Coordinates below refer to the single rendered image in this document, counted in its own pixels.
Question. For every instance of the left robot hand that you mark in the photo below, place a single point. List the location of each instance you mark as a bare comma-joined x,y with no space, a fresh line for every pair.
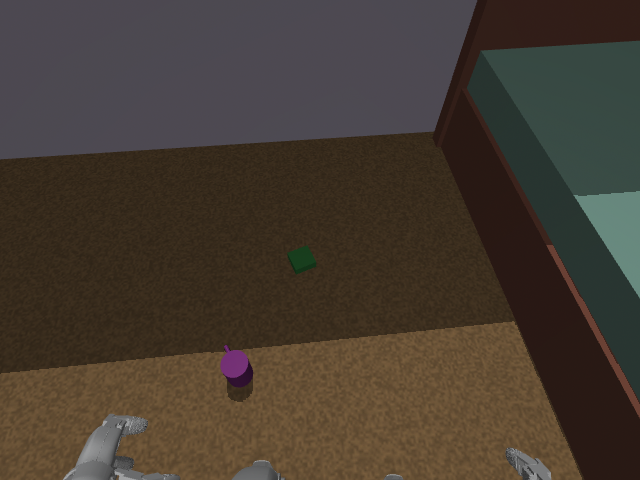
103,443

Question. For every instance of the left robot arm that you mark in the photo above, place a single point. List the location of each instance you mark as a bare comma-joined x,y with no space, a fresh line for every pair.
91,470

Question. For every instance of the right robot hand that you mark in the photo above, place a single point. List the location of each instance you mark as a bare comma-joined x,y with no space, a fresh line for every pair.
526,466

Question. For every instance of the bed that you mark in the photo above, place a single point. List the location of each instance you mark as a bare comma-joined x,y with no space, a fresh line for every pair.
541,130

